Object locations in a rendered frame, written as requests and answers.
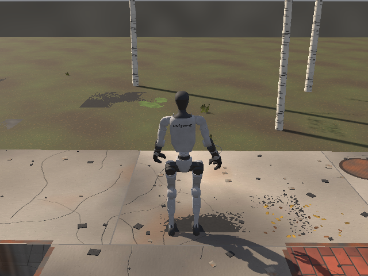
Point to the robot left hand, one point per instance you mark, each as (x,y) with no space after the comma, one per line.
(156,157)

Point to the left robot upper arm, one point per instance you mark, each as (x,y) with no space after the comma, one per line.
(165,121)

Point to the right robot thigh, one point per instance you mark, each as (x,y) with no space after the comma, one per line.
(197,171)

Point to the left robot thigh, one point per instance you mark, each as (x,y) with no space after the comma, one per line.
(171,170)

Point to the robot right forearm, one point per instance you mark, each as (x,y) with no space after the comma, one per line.
(213,151)

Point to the robot right hand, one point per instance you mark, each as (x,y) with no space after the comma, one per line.
(218,162)

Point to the robot left forearm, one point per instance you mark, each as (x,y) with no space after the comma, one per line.
(157,149)

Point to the right robot upper arm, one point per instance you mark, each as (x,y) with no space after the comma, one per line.
(199,120)

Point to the robot thigh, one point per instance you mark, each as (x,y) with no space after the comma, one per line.
(197,171)
(171,170)

